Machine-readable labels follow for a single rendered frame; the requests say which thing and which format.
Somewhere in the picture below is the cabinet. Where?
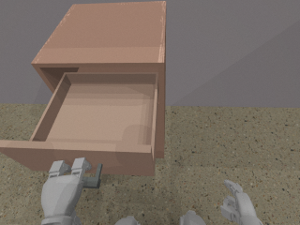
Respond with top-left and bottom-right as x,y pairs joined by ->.
31,1 -> 167,158

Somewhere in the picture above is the right robot hand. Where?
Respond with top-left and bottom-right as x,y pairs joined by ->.
220,179 -> 257,224

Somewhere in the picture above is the robot right thigh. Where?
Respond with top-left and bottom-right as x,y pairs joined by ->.
179,214 -> 206,225

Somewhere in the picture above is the robot right shin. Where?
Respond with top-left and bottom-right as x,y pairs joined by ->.
187,210 -> 196,215

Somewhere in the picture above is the handle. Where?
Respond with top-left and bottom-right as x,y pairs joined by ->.
82,163 -> 103,189

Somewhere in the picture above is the left robot hand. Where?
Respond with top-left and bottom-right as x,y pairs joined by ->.
41,157 -> 92,225

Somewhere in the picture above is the drawer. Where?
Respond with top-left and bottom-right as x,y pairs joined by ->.
0,72 -> 159,176

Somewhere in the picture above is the right robot forearm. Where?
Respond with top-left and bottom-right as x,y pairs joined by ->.
239,215 -> 263,225

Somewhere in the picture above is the left robot forearm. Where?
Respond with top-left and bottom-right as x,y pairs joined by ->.
40,216 -> 73,225

